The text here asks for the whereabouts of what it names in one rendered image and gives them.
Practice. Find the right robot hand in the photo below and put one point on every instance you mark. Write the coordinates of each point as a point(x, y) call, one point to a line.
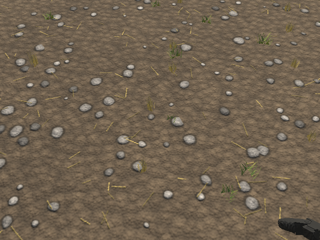
point(309, 228)

